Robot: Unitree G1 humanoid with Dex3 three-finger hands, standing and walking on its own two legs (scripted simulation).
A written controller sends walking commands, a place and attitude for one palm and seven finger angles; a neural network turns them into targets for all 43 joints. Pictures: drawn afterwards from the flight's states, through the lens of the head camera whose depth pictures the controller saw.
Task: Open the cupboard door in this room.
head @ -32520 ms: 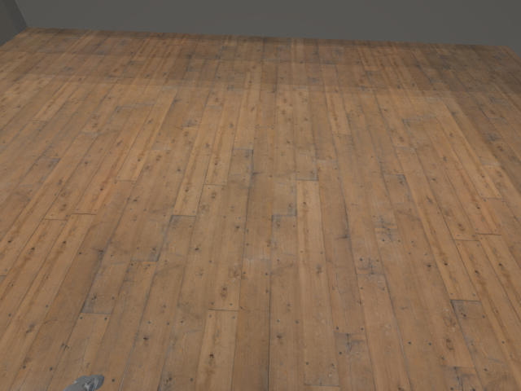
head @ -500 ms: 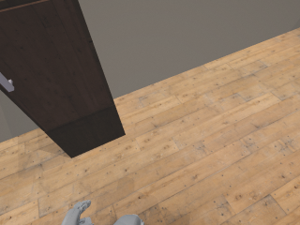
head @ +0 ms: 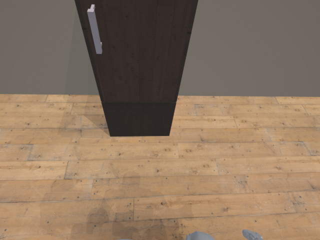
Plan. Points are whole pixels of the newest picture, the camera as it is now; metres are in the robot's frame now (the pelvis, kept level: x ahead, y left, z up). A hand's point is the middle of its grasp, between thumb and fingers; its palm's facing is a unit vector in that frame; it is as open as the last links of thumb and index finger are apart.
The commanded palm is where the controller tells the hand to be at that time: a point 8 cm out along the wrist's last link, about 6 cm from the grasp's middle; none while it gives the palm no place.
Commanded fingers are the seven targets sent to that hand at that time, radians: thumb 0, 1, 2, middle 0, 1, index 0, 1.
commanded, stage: turn to face it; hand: left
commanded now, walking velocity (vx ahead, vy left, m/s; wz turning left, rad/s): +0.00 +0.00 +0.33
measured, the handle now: (96, 30) +0.76 +0.31 +0.07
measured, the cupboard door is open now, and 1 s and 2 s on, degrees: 0 0 0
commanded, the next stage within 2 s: take the last steps up to it in 0.30 s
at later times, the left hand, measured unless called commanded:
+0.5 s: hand out of the picture +0.05 +0.15 -0.14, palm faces +0.17 -0.95 -0.25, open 7.3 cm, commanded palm none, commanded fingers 0.00 0.90 0.90 -0.20 -0.30 -0.20 -0.30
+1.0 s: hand out of the picture -0.06 +0.18 -0.17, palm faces +0.31 -0.94 -0.15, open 7.3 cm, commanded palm none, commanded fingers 0.00 0.90 0.90 -0.20 -0.30 -0.20 -0.30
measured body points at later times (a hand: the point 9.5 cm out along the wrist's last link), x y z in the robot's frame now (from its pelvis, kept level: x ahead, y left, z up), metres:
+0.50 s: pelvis +0.00 -0.04 +0.01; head +0.02 -0.08 +0.46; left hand +0.04 +0.20 -0.12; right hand +0.06 -0.28 -0.17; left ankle -0.05 +0.09 -0.67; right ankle +0.01 -0.13 -0.73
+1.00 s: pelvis +0.07 +0.04 +0.00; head +0.07 +0.05 +0.45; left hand -0.07 +0.23 -0.16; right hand +0.19 -0.17 -0.14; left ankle +0.03 +0.13 -0.73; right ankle +0.04 -0.10 -0.67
